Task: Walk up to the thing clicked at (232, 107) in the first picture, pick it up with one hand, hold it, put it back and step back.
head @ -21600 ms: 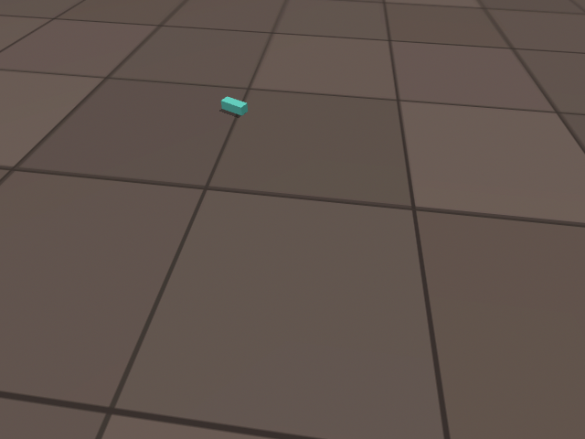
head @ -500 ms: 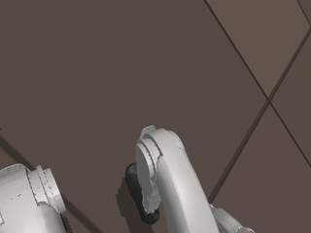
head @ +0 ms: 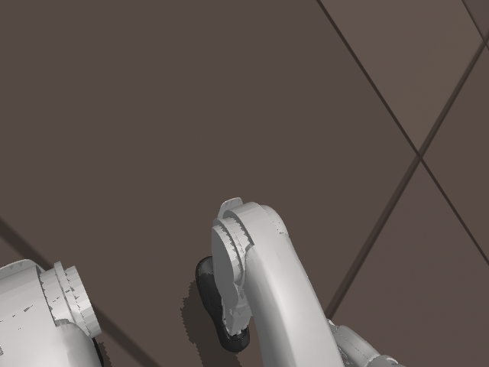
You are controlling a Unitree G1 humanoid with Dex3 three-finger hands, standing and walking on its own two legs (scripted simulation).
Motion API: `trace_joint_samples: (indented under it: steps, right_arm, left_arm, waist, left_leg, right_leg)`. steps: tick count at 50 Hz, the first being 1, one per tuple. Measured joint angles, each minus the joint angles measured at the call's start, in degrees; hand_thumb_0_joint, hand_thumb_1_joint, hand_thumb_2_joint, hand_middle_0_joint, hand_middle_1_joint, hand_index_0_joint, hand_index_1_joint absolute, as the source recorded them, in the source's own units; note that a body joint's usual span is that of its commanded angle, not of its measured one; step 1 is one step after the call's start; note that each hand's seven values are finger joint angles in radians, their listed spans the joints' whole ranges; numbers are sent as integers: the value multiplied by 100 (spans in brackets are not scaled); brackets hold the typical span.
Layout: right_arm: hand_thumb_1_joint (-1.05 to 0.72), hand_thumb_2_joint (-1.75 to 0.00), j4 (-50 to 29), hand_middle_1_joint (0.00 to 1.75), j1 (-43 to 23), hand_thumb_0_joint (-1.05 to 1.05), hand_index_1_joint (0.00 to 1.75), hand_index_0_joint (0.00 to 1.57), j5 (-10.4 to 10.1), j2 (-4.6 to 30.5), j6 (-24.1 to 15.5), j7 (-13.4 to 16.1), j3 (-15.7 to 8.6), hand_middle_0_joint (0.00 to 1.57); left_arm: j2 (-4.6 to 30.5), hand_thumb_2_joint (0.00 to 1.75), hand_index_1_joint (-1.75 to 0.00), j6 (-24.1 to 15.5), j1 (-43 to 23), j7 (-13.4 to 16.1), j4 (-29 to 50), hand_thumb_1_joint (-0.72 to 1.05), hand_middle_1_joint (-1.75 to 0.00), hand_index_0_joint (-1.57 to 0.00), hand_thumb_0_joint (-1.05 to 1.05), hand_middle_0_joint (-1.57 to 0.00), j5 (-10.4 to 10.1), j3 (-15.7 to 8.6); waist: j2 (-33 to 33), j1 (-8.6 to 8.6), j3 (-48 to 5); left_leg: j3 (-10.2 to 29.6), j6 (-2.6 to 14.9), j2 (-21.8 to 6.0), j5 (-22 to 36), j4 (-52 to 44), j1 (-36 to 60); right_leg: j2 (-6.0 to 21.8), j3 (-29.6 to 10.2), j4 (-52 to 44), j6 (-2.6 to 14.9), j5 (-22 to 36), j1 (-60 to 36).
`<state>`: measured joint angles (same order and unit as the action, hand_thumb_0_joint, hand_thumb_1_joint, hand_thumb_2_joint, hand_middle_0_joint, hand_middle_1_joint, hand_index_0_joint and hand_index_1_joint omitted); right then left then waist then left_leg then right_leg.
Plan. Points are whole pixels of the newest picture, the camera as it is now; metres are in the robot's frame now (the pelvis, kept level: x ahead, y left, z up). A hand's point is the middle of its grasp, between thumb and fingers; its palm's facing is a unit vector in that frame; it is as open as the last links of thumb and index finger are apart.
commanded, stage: close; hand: left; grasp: from above
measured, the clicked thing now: out of the picture +0.44 +0.34 -0.27
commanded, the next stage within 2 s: settle in 0.46 s
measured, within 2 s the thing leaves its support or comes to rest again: leaves its support in 0.86 s
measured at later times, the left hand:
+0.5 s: hand out of the picture +0.43 +0.33 -0.24, palm faces -0.46 -0.15 -0.88, open 9.6 cm
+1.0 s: hand out of the picture +0.44 +0.34 -0.21, palm faces -0.40 -0.12 -0.91, open 9.5 cm
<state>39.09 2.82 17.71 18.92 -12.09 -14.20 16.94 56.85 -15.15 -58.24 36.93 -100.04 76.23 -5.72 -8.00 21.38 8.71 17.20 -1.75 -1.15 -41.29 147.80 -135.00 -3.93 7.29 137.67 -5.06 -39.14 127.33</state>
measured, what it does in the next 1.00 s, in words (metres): stands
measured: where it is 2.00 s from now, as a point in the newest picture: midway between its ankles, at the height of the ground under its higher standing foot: (166, 353)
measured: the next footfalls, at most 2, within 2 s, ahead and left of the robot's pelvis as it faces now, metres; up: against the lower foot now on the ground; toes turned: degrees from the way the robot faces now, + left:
none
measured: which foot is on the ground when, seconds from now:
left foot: down 0.00-1.00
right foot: down 0.00-1.00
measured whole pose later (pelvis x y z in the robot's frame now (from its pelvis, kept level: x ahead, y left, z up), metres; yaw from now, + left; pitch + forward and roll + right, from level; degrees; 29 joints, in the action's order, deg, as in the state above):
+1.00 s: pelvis +0.00 +0.00 +0.00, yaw +1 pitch +29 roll -14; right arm 39.1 6.0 14.9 18.2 -9.1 -13.4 12.5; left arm 52.3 -13.5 -53.7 29.3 -86.2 74.1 -6.5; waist -5.1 18.2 4.2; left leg 15.9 -2.0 -0.6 -40.7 146.1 -136.2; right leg -2.8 6.7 137.1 -4.1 -39.5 128.5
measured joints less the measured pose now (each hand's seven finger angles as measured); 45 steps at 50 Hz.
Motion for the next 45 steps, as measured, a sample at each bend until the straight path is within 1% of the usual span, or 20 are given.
trace_joint_samples:
  steps: [4, 10, 18, 27, 32, 35, 42, 45]
  right_arm:
    - [-90, -90, -51, 30, 6, 0, 30, 20, -18, 21, 5, 27, -29, 20]
    - [-90, -90, -60, 30, 70, 0, 30, 20, -78, 26, 47, 61, -57, 20]
    - [-90, -90, -82, 30, 114, 0, 30, 20, -92, 18, 129, 70, -31, 20]
    - [-90, -90, -124, 30, 87, 0, 30, 20, -39, -18, 187, 117, 19, 20]
    - [-91, -90, -114, 30, 56, 0, 30, 20, -30, -24, 168, 128, 66, 20]
    - [-91, -90, -112, 30, 87, 0, 30, 20, -41, -32, 154, 146, 29, 20]
    - [-92, -90, -50, 30, 169, 0, 30, 20, -94, -48, 184, 131, -91, 20]
    - [-92, -90, -42, 30, 207, 0, 30, 20, -135, -47, 201, 114, -200, 20]
  left_arm:
    - [50, 55, -65, 14, -34, -50, -2, 8, -68, -58, 0, -55, -53, -45]
    - [32, 54, -63, 43, -50, -219, 113, 8, -65, -61, 0, -58, -141, 16]
    - [38, 48, -59, -23, -29, -296, 145, 10, -62, -65, 0, -62, -110, 23]
    - [77, 43, -54, -126, -18, -260, 100, 11, -59, -68, 0, -67, -56, 5]
    - [112, 43, -53, -157, -57, -218, 46, 10, -57, -70, 0, -69, -71, 63]
    - [78, 43, -51, -125, -41, -275, 152, 9, -55, -72, 0, -70, -45, 38]
    - [-96, 44, -49, 0, 98, -399, 492, 8, -53, -74, 0, -73, -69, -6]
    - [-173, 44, -49, 61, 230, -504, 709, 7, -52, -75, 0, -73, -74, -126]
  waist:
    - [7, 14, 29]
    - [13, -3, 1]
    - [25, -11, -29]
    - [34, -25, -21]
    - [4, -15, 1]
    - [15, -46, -7]
    - [67, -120, -150]
    - [132, -152, -226]
  left_leg:
    - [-17, 15, -9, 13, -13, -4]
    - [-41, 22, -20, 12, -47, -8]
    - [-31, 12, 4, 19, -42, -2]
    - [-29, 10, 1, 47, -46, -12]
    - [-32, 3, -5, 42, -36, 10]
    - [-30, -7, 1, 45, -40, -3]
    - [-43, -25, 19, 37, -71, -46]
    - [-50, -27, 37, 37, -80, -69]
  right_leg:
    - [-5, -14, -12, -31, 12, 5]
    - [-1, -27, -37, -20, 14, 16]
    - [19, -13, -29, 20, 2, -5]
    - [13, -12, -32, 10, 35, 12]
    - [7, -21, -15, -8, 39, 7]
    - [14, -17, -15, 11, 38, 20]
    - [43, -19, -21, 43, 11, 65]
    - [63, -20, -21, 51, -11, 75]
